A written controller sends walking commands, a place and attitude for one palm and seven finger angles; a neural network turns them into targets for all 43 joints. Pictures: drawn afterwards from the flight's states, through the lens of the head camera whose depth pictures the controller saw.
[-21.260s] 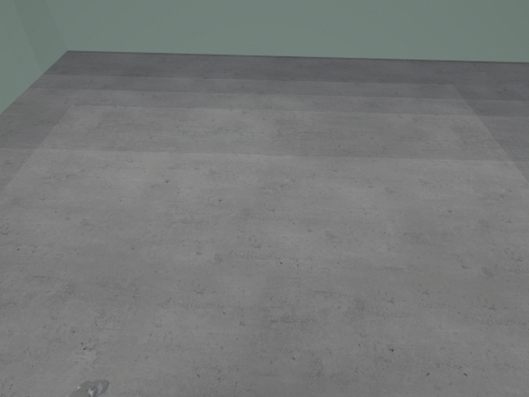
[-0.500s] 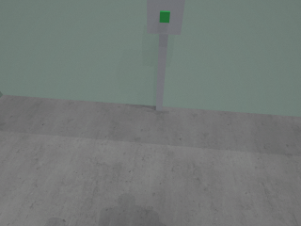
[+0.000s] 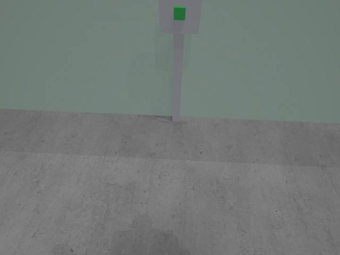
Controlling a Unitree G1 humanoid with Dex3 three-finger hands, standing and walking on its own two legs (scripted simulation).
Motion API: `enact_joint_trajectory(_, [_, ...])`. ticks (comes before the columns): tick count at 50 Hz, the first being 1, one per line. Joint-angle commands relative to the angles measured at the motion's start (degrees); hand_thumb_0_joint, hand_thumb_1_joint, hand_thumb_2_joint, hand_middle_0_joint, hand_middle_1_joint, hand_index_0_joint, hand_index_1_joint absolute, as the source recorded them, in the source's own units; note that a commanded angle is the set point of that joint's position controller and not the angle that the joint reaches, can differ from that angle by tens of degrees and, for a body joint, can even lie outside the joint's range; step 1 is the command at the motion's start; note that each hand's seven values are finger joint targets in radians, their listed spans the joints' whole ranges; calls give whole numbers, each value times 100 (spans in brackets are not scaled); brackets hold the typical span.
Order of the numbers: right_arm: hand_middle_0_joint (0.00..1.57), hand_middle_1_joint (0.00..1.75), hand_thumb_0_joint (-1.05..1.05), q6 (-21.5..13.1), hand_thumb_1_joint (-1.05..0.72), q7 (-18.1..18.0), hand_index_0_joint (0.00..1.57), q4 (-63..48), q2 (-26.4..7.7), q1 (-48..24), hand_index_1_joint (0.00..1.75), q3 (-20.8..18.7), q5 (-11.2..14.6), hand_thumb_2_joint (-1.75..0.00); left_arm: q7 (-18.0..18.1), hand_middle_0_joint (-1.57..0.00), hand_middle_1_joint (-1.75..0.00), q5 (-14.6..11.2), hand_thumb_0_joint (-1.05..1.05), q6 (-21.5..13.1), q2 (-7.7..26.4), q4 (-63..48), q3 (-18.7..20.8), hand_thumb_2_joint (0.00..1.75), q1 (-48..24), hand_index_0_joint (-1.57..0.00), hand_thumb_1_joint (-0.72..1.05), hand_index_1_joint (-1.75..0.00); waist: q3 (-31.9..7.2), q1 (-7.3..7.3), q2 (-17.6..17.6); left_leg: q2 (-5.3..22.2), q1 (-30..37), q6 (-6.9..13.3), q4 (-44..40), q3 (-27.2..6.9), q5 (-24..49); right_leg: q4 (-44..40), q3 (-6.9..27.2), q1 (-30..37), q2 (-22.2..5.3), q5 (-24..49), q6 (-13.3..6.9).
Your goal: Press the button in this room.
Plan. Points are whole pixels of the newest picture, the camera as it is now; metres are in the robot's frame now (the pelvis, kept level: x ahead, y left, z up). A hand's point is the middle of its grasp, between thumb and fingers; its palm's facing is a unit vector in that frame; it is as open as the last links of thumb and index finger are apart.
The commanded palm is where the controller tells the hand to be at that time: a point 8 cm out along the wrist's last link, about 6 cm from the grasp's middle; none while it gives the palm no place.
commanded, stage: walk to a spot facing it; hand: left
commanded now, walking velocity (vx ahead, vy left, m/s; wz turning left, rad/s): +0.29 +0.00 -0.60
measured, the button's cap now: (179, 13) +1.19 +0.03 +0.08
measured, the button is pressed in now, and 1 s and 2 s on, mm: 0 0 0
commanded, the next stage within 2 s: turn to face it in 1.20 s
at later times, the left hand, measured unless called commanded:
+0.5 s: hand out of the picture +0.13 +0.11 -0.15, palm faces -0.15 -0.97 -0.20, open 7.4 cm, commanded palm none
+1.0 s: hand (152, 143) +0.54 +0.11 -0.17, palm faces -0.43 -0.88 -0.22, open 7.4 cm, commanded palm none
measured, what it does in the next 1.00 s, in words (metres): walks ahead, turning right: left foot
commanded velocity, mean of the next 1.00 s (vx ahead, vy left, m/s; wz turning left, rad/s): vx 0.26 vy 0.00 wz -0.51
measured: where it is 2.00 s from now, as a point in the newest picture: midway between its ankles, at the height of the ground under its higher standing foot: (203, 213)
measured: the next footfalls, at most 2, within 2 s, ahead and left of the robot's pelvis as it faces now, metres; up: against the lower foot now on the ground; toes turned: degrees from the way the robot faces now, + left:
left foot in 0.76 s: +0.44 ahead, +0.01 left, +0.00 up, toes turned -13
right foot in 1.28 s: +0.47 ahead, -0.25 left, +0.00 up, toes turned -46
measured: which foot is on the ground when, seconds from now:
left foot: down 0.00-0.24, up 0.26-0.74, down 0.76-1.00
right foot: down 0.00-0.76, up 0.78-1.00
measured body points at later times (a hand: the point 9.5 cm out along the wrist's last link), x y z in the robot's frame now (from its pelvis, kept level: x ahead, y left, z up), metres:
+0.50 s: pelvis +0.13 -0.07 +0.00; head +0.17 -0.10 +0.45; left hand +0.14 +0.16 -0.14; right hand +0.20 -0.33 -0.14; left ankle +0.19 +0.10 -0.65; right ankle +0.07 -0.12 -0.74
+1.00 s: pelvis +0.37 -0.05 +0.00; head +0.43 -0.05 +0.44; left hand +0.56 +0.16 -0.16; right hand +0.29 -0.29 -0.14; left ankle +0.40 +0.02 -0.74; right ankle +0.30 -0.17 -0.63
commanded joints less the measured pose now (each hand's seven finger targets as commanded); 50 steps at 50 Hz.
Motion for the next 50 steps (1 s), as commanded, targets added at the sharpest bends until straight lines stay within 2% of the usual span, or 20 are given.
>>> enact_joint_trajectory(1, [20,30,0,17,-90,-46,20,-292,-992,451,30,-281,-35,-90,-117,-20,-30,98,0,92,446,-474,239,90,-65,-20,90,-30,777,-155,1010,1399,-514,604,-1302,-1314,-2333,1088,-30,-1238,172,-1138,-4])
enact_joint_trajectory(4, [20,30,0,-94,-90,-33,20,-392,-1132,479,30,-366,-62,-90,-227,-20,-30,124,0,82,350,-859,321,90,-533,-20,90,-30,933,-269,1050,2010,24,1063,-1512,-1523,-1610,2387,94,-2311,-203,-1442,15])
enact_joint_trajectory(6, [20,30,0,-137,-90,-15,20,-452,-1135,379,30,-380,-104,-90,-282,-20,-30,111,0,20,310,-991,356,90,-644,-20,90,-30,900,-231,840,2011,-21,982,-1265,-1109,-880,2118,57,-2075,-339,-1421,45])
enact_joint_trajectory(9, [20,30,0,-152,-90,8,20,-623,-1225,-77,30,-398,-113,-90,-329,-20,-30,93,0,-47,333,-782,406,90,184,-20,90,-30,393,211,288,1653,-580,590,-124,-263,-330,1050,-285,-393,-70,-869,11])
enact_joint_trajectory(10, [20,30,0,-155,-90,40,20,-720,-1229,-272,30,-384,-78,-90,-312,-20,-30,98,0,-93,547,-529,458,90,1005,-20,90,-30,101,632,-368,1249,-1079,362,1161,149,-37,383,-244,666,113,-531,-74])
enact_joint_trajectory(11, [20,30,0,-167,-90,100,20,-982,-920,-463,30,-312,19,-90,-239,-20,-30,140,0,-184,1234,-305,568,90,1797,-20,90,-30,-143,955,-2172,512,-2440,39,3199,586,-721,-729,1904,1596,-1056,-1145,-523])
enact_joint_trajectory(12, [20,30,0,-161,-90,151,20,-1355,-772,-948,30,-240,-4,-90,-130,-20,-30,16,0,-190,1575,-210,594,90,2033,-20,90,-30,87,919,-2606,-43,-3509,-108,4432,63,-1811,-1527,3834,1568,-1879,-571,-943])
enact_joint_trajectory(13, [20,30,0,-129,-90,149,20,-1396,-901,-1024,30,-291,-8,-90,-56,-20,-30,-35,0,-191,1526,-351,604,90,1735,-20,90,-30,203,739,-1713,204,-3585,-55,4851,-592,-1425,-1667,3934,1281,-2009,-1029,-1124])
enact_joint_trajectory(15, [20,30,0,-140,-90,191,20,-1342,-888,-1226,30,-332,-39,-90,-91,-20,-30,-17,0,-239,1228,-601,529,90,909,-20,90,-30,594,450,-843,503,-3572,-46,4978,-829,-391,-1695,3463,448,-1716,-1958,-1041])
enact_joint_trajectory(17, [20,30,0,-108,-90,233,20,-1183,-843,-957,30,-353,-89,-90,-95,-20,-30,18,0,-297,984,-757,440,90,500,-20,90,-30,365,152,-181,547,-3135,-128,4603,-828,209,-1614,2648,238,-1349,-1388,-866])
enact_joint_trajectory(24, [20,30,0,-81,-90,261,20,-1396,-801,-1322,30,-258,-79,-90,-99,-20,-30,45,0,-485,982,-539,365,90,1062,-20,90,-30,55,173,-482,374,-3710,-346,3991,-758,666,-1126,1680,1339,-926,2115,-723])
enact_joint_trajectory(33, [20,30,0,-228,-90,307,20,-1900,-761,-2357,30,-112,-19,-90,-6,-20,-30,74,0,-396,1115,-508,351,90,1086,-20,90,-30,303,371,-842,-41,-2653,-153,1514,-244,583,-764,1578,1505,-831,3591,-820])
enact_joint_trajectory(34, [20,30,0,-260,-90,273,20,-1855,-802,-2144,30,-137,-25,-90,-2,-20,-30,65,0,-393,1172,-523,372,90,1031,-20,90,-30,132,256,-877,-182,-2126,-86,1247,-183,560,-456,1602,1444,-807,4086,-792])
enact_joint_trajectory(36, [20,30,0,-318,-90,150,20,-1429,-1112,-696,30,-231,-48,-90,-2,-20,-30,11,0,-406,1286,-593,408,90,723,-20,90,-30,-607,-414,-776,-231,-129,58,456,-231,1249,877,1435,835,-566,4250,-515])
enact_joint_trajectory(37, [20,30,0,-350,-90,87,20,-1175,-1644,237,30,-359,-77,-90,-30,-20,-30,-31,0,-411,1121,-684,407,90,661,-20,90,-30,-1239,-753,-64,577,1482,223,527,-980,1728,2039,1220,-181,-196,2630,-320])
enact_joint_trajectory(38, [20,30,0,-372,-90,76,20,-1014,-2245,948,30,-517,-143,-90,-113,-20,-30,-113,0,-403,797,-780,371,90,914,-20,90,-30,-1956,-844,1603,2434,2748,872,396,-3062,2649,4108,568,-1636,608,-1786,-77])
enact_joint_trajectory(39, [20,30,0,-294,-90,89,20,-981,-2162,902,30,-435,-58,-90,-97,-20,-30,-70,0,-422,831,-889,363,90,708,-20,90,-30,-1931,-765,1434,2787,2374,1216,-89,-3502,2644,5049,989,-2005,435,-2274,-163])
enact_joint_trajectory(42, [20,30,0,-384,-90,86,20,-1207,-1176,-229,30,-199,-38,-90,-244,-20,-30,28,0,-279,825,-983,405,90,-72,-20,90,-30,-64,-266,445,2183,-43,929,-689,-2164,1901,5292,792,-2170,-272,-1110,-6])
enact_joint_trajectory(45, [20,30,0,-456,-90,45,20,-1082,-951,-266,30,-149,-44,-90,-297,-20,-30,75,0,-15,524,-987,416,90,221,-20,90,-30,-128,89,600,1694,-554,601,-610,-673,2999,4935,590,-1762,-276,-715,118])
enact_joint_trajectory(50, [20,30,0,-419,-90,7,20,-1041,-970,-134,30,-181,-17,-90,-344,-20,-30,108,0,201,465,-1231,444,90,-214,-20,90,-30,-110,124,791,1462,-273,534,-583,57,3787,4341,320,-2238,-264,61,259])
